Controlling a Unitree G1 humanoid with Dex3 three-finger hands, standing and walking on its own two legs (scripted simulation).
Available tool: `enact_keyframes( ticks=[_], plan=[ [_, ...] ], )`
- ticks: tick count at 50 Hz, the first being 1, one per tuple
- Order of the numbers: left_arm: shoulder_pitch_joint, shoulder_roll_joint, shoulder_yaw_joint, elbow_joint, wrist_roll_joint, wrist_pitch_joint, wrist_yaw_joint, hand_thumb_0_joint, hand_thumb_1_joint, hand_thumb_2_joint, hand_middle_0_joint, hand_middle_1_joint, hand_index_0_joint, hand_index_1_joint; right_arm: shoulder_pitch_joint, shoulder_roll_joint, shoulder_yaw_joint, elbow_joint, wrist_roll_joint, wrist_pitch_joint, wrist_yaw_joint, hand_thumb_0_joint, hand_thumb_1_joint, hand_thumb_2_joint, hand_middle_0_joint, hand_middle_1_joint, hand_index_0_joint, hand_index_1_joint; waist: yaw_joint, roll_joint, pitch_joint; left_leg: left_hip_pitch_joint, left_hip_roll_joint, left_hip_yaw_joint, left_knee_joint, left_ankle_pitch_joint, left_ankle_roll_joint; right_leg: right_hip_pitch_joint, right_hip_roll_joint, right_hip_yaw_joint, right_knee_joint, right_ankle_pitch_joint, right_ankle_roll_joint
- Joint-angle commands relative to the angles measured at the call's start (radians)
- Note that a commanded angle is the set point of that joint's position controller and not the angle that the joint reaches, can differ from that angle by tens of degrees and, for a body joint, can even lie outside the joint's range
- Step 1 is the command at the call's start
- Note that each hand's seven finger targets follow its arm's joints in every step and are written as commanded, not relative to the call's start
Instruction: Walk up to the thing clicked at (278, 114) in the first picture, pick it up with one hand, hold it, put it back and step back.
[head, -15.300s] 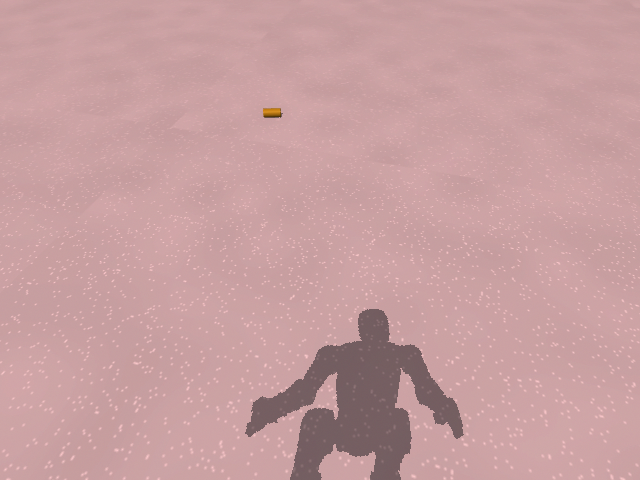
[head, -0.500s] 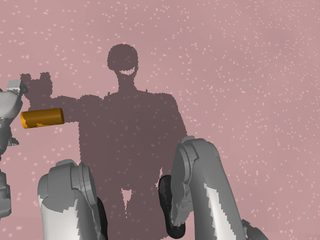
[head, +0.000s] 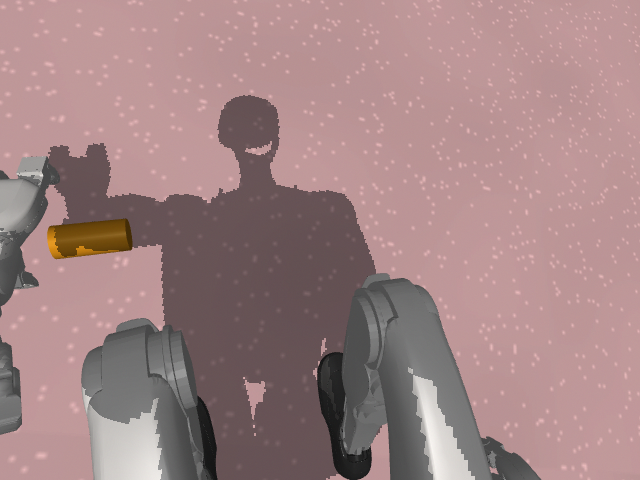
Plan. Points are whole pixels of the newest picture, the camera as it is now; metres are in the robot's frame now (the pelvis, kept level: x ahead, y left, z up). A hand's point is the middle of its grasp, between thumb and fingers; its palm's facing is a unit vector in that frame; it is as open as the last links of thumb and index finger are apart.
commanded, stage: rise first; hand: left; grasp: from above
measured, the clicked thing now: (92, 238) +0.47 +0.26 -0.30
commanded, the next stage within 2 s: approach in 0.46 s
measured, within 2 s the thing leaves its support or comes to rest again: neither
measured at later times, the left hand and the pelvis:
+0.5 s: hand (18, 238) +0.44 +0.31 -0.16, palm faces -0.44 -0.04 -0.90, open 14.1 cm; pelvis +0.00 +0.00 +0.00, yaw +1 degrees
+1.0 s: hand (92, 204) +0.48 +0.23 -0.17, palm faces -0.38 -0.03 -0.92, open 14.1 cm; pelvis +0.00 +0.00 +0.00, yaw +0 degrees
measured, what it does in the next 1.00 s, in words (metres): stands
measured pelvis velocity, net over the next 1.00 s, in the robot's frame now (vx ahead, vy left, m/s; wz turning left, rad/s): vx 0.00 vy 0.00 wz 0.00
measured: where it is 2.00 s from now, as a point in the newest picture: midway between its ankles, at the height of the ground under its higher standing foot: (276, 459)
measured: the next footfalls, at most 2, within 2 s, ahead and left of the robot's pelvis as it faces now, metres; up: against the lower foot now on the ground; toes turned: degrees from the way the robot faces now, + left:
none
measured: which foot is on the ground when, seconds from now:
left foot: down 0.00-1.00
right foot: down 0.00-1.00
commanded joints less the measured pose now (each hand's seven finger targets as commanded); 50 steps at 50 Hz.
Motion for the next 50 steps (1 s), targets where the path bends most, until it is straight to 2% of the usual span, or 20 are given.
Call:
enact_keyframes(
  ticks=[1, 3, 5, 6, 9, 10, 12, 19, 21, 24, 27, 31, 34, 37, 39, 41, 43, 44, 47, 50],
  plan=[
    [-0.265, 0.228, 0.016, -0.131, -0.019, 0.012, 0.027, 0.000, -0.578, 1.052, -0.088, -0.969, -0.066, -0.992, 0.202, -0.247, -0.082, -0.007, -0.001, -0.002, -0.011, 0.000, -0.911, -0.904, 0.200, 0.300, 0.200, 0.300, -0.004, 0.303, -0.651, 0.536, -0.050, 0.069, -0.276, 0.157, -0.003, 0.284, 0.058, -0.064, -0.229, 0.167, -0.052],
    [-0.308, 0.203, -0.005, -0.106, -0.029, 0.012, 0.021, 0.000, -0.565, 1.036, -0.082, -0.983, -0.066, -0.998, 0.194, -0.249, -0.082, -0.003, 0.000, -0.005, -0.009, 0.000, -0.910, -0.904, 0.200, 0.300, 0.200, 0.300, -0.032, 0.286, -0.615, 0.524, -0.046, 0.057, -0.277, 0.132, -0.004, 0.249, 0.058, -0.072, -0.223, 0.149, -0.051],
    [-0.328, 0.257, 0.027, -0.143, -0.026, 0.010, 0.023, 0.000, -0.570, 1.046, -0.079, -0.973, -0.061, -0.991, 0.205, -0.262, -0.082, -0.008, -0.001, -0.007, -0.009, 0.000, -0.907, -0.903, 0.200, 0.300, 0.200, 0.300, -0.030, 0.296, -0.627, 0.533, -0.046, 0.057, -0.269, 0.166, -0.002, 0.263, 0.055, -0.075, -0.218, 0.177, -0.046],
    [-0.297, 0.261, 0.030, -0.167, -0.022, 0.008, 0.021, 0.000, -0.564, 1.040, -0.091, -0.967, -0.072, -0.987, 0.213, -0.263, -0.082, -0.010, 0.001, -0.005, -0.009, 0.000, -0.910, -0.903, 0.200, 0.300, 0.200, 0.300, -0.006, 0.329, -0.660, 0.563, -0.048, 0.056, -0.280, 0.194, -0.006, 0.279, 0.053, -0.073, -0.210, 0.197, -0.046],
    [-0.271, 0.205, 0.007, -0.122, -0.031, 0.006, 0.022, 0.000, -0.539, 1.018, -0.109, -0.956, -0.091, -0.974, 0.203, -0.254, -0.081, -0.008, -0.002, -0.007, -0.002, 0.000, -0.909, -0.904, 0.200, 0.300, 0.200, 0.300, -0.022, 0.305, -0.639, 0.550, -0.048, 0.058, -0.275, 0.188, -0.006, 0.278, 0.058, -0.077, -0.216, 0.197, -0.046],
    [-0.280, 0.247, 0.031, -0.137, -0.028, 0.005, 0.024, 0.000, -0.541, 1.018, -0.102, -0.969, -0.088, -0.984, 0.198, -0.257, -0.082, -0.013, -0.001, -0.006, -0.003, 0.000, -0.910, -0.904, 0.200, 0.300, 0.200, 0.300, -0.017, 0.302, -0.650, 0.548, -0.048, 0.063, -0.270, 0.192, -0.004, 0.290, 0.058, -0.073, -0.218, 0.203, -0.047],
    [-0.253, 0.282, 0.062, -0.188, -0.029, 0.001, 0.032, 0.000, -0.540, 1.014, -0.104, -0.958, -0.089, -0.973, 0.201, -0.256, -0.090, -0.012, 0.000, -0.002, -0.004, 0.000, -0.910, -0.903, 0.200, 0.300, 0.200, 0.300, 0.021, 0.349, -0.690, 0.569, -0.049, 0.065, -0.290, 0.190, -0.009, 0.298, 0.054, -0.069, -0.211, 0.190, -0.049],
    [-0.292, 0.231, 0.028, -0.153, -0.019, 0.009, 0.035, 0.000, -0.555, 1.034, -0.108, -0.939, -0.084, -0.964, 0.204, -0.253, -0.091, -0.014, -0.001, -0.005, -0.002, 0.000, -0.907, -0.902, 0.200, 0.300, 0.200, 0.300, -0.018, 0.306, -0.638, 0.537, -0.048, 0.072, -0.277, 0.159, -0.003, 0.270, 0.054, -0.062, -0.225, 0.170, -0.050],
    [-0.263, 0.266, 0.064, -0.166, -0.026, 0.008, 0.039, 0.000, -0.554, 1.033, -0.106, -0.949, -0.084, -0.972, 0.197, -0.259, -0.097, -0.018, 0.003, -0.004, -0.008, 0.000, -0.909, -0.903, 0.200, 0.300, 0.200, 0.300, 0.004, 0.300, -0.668, 0.536, -0.050, 0.068, -0.284, 0.169, -0.001, 0.291, 0.054, -0.064, -0.230, 0.178, -0.050],
    [-0.288, 0.186, -0.003, -0.106, -0.026, 0.015, 0.018, 0.000, -0.518, 1.002, -0.127, -0.934, -0.109, -0.953, 0.198, -0.248, -0.092, -0.010, 0.002, -0.010, -0.003, 0.000, -0.907, -0.902, 0.200, 0.300, 0.200, 0.300, -0.033, 0.271, -0.610, 0.501, -0.052, 0.072, -0.275, 0.135, 0.002, 0.268, 0.056, -0.062, -0.239, 0.154, -0.049],
    [-0.243, 0.262, 0.052, -0.098, -0.023, 0.012, 0.015, 0.000, -0.513, 1.001, -0.136, -0.925, -0.116, -0.945, 0.215, -0.258, -0.096, 0.002, 0.003, -0.004, -0.010, 0.000, -0.908, -0.902, 0.200, 0.300, 0.200, 0.300, -0.005, 0.256, -0.646, 0.499, -0.053, 0.077, -0.269, 0.175, 0.002, 0.326, 0.055, -0.057, -0.238, 0.189, -0.050],
    [-0.334, 0.123, -0.039, -0.140, -0.040, -0.001, 0.006, 0.000, -0.555, 1.021, -0.073, -1.017, -0.066, -1.023, 0.194, -0.240, -0.090, -0.009, 0.001, -0.013, -0.002, 0.000, -0.905, -0.897, 0.200, 0.300, 0.200, 0.300, -0.045, 0.282, -0.625, 0.521, -0.051, 0.068, -0.275, 0.140, -0.002, 0.264, 0.055, -0.067, -0.236, 0.157, -0.050],
    [-0.362, 0.152, -0.033, -0.188, -0.030, -0.009, 0.025, 0.000, -0.569, 1.038, -0.073, -1.023, -0.064, -1.033, 0.219, -0.244, -0.096, 0.014, 0.003, -0.011, -0.010, 0.000, -0.908, -0.898, 0.200, 0.300, 0.200, 0.300, -0.036, 0.321, -0.686, 0.561, -0.048, 0.068, -0.271, 0.162, -0.009, 0.282, 0.058, -0.066, -0.233, 0.177, -0.053],
    [-0.429, 0.030, -0.117, -0.064, -0.023, 0.010, 0.051, 0.000, -0.546, 1.020, -0.072, -1.040, -0.072, -1.040, 0.209, -0.239, -0.081, 0.019, -0.007, -0.022, -0.006, 0.000, -0.907, -0.897, 0.200, 0.300, 0.200, 0.300, -0.100, 0.280, -0.601, 0.510, -0.048, 0.065, -0.261, 0.112, -0.008, 0.222, 0.063, -0.076, -0.238, 0.141, -0.052],
    [-0.502, 0.118, -0.075, -0.104, 0.004, 0.016, 0.078, 0.000, -0.553, 1.040, -0.077, -1.022, -0.070, -1.028, 0.234, -0.259, -0.076, 0.028, -0.008, -0.027, -0.008, 0.000, -0.904, -0.896, 0.200, 0.300, 0.200, 0.300, -0.089, 0.319, -0.621, 0.543, -0.051, 0.059, -0.270, 0.123, -0.009, 0.212, 0.058, -0.080, -0.222, 0.148, -0.052],
    [-0.452, 0.131, -0.049, -0.087, 0.020, 0.040, 0.111, 0.000, -0.553, 1.053, -0.087, -1.015, -0.076, -1.026, 0.226, -0.259, -0.076, 0.023, -0.017, -0.034, -0.006, 0.000, -0.904, -0.897, 0.200, 0.300, 0.200, 0.300, -0.050, 0.378, -0.670, 0.587, -0.051, 0.064, -0.285, 0.157, -0.017, 0.230, 0.055, -0.082, -0.212, 0.174, -0.052],
    [-0.430, 0.082, -0.061, 0.014, 0.024, 0.076, 0.138, 0.000, -0.559, 1.046, -0.072, -1.015, -0.062, -1.025, 0.209, -0.254, -0.065, 0.008, -0.020, -0.035, 0.004, 0.000, -0.903, -0.897, 0.200, 0.300, 0.200, 0.300, -0.077, 0.346, -0.629, 0.550, -0.049, 0.063, -0.290, 0.138, -0.015, 0.217, 0.060, -0.085, -0.210, 0.169, -0.055],
    [-0.491, 0.126, -0.036, -0.007, 0.034, 0.086, 0.145, 0.000, -0.561, 1.054, -0.074, -1.023, -0.064, -1.033, 0.211, -0.259, -0.061, 0.005, -0.024, -0.038, 0.009, 0.000, -0.903, -0.897, 0.200, 0.300, 0.200, 0.300, -0.090, 0.331, -0.619, 0.532, -0.049, 0.071, -0.280, 0.130, -0.009, 0.224, 0.063, -0.082, -0.218, 0.168, -0.054],
    [-0.441, 0.167, -0.005, 0.044, 0.033, 0.129, 0.146, 0.000, -0.564, 1.056, -0.075, -1.012, -0.063, -1.024, 0.207, -0.265, -0.051, -0.019, -0.027, -0.045, 0.020, 0.000, -0.903, -0.896, 0.200, 0.300, 0.200, 0.300, -0.068, 0.348, -0.636, 0.516, -0.053, 0.086, -0.272, 0.155, -0.005, 0.254, 0.058, -0.070, -0.214, 0.189, -0.055],
    [-0.334, 0.248, 0.085, 0.086, 0.019, 0.162, 0.137, 0.000, -0.562, 1.070, -0.077, -1.003, -0.061, -1.018, 0.222, -0.278, -0.058, -0.026, -0.025, -0.038, 0.024, 0.000, -0.899, -0.895, 0.200, 0.300, 0.200, 0.300, -0.049, 0.287, -0.634, 0.451, -0.056, 0.100, -0.266, 0.162, 0.009, 0.331, 0.061, -0.055, -0.226, 0.200, -0.051]
  ],
)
